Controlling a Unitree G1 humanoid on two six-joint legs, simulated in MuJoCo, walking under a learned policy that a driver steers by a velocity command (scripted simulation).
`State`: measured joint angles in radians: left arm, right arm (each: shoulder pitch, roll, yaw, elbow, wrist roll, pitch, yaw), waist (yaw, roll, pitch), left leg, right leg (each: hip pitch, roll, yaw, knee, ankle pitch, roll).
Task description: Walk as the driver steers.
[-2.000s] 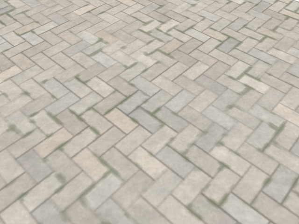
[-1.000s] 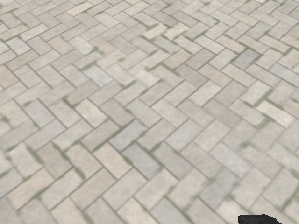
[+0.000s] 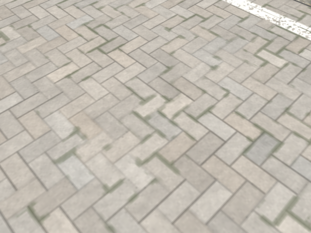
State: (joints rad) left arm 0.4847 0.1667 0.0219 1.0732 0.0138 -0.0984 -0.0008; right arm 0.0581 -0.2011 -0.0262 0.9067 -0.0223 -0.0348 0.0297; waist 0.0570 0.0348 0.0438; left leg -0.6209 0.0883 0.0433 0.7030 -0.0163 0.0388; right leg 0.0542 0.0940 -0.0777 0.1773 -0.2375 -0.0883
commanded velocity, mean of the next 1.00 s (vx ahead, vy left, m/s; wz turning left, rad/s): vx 0.48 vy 0.00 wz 0.03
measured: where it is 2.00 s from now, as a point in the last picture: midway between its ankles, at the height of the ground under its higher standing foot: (176, 208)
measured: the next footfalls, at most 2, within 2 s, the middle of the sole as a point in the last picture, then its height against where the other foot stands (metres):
left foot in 0.14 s outside the picture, level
right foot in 0.70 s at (189, 218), level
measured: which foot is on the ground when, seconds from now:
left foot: up 0.00-0.12, down 0.14-0.72, up 0.74-1.00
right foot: down 0.00-0.14, up 0.16-0.68, down 0.70-1.00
